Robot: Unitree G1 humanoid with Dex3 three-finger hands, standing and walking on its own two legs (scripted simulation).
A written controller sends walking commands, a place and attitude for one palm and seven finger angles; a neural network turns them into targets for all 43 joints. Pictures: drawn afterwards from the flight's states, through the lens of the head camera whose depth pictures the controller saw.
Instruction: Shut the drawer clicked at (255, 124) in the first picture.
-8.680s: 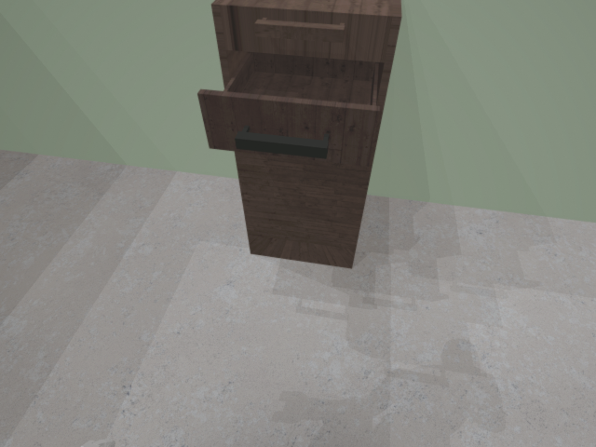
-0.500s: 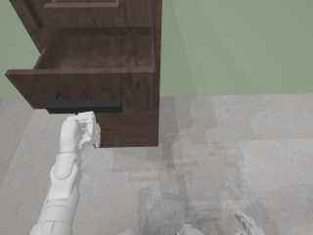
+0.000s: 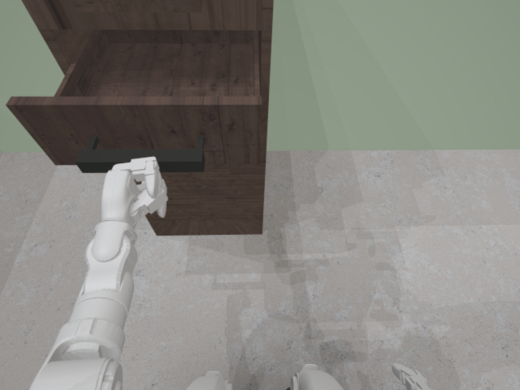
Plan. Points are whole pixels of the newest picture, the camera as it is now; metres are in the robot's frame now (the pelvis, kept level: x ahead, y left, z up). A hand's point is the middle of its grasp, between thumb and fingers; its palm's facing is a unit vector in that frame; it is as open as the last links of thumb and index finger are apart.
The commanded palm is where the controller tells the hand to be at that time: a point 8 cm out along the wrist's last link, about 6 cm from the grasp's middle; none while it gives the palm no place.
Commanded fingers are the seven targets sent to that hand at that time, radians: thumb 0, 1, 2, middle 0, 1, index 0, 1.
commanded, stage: push the drawer shut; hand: left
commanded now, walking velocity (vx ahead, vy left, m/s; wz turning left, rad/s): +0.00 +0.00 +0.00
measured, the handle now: (145, 150) +0.48 +0.20 +0.07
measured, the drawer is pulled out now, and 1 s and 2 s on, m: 0.21 0.08 0.00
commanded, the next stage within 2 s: pull the fist back off the drawer in 1.98 s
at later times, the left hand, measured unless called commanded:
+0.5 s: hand (167, 165) +0.45 +0.16 +0.06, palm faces +0.05 -1.00 -0.03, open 3.1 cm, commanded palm +0.44 +0.21 +0.06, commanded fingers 0.00 0.90 0.90 -1.40 -1.60 -1.40 -1.60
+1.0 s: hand (171, 133) +0.52 +0.17 +0.06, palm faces +0.04 -1.00 -0.02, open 3.0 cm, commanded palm +0.51 +0.21 +0.06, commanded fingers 0.00 0.90 0.90 -1.40 -1.60 -1.40 -1.60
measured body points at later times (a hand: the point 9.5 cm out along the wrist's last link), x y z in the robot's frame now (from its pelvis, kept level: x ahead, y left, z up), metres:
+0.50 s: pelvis -0.02 +0.00 -0.01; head +0.07 +0.01 +0.43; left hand +0.44 +0.21 +0.07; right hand +0.02 -0.26 -0.13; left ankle +0.00 +0.11 -0.69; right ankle +0.03 -0.10 -0.69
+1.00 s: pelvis -0.01 +0.01 -0.02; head +0.13 +0.02 +0.41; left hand +0.51 +0.22 +0.06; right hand -0.03 -0.25 -0.13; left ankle +0.00 +0.11 -0.69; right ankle +0.03 -0.10 -0.69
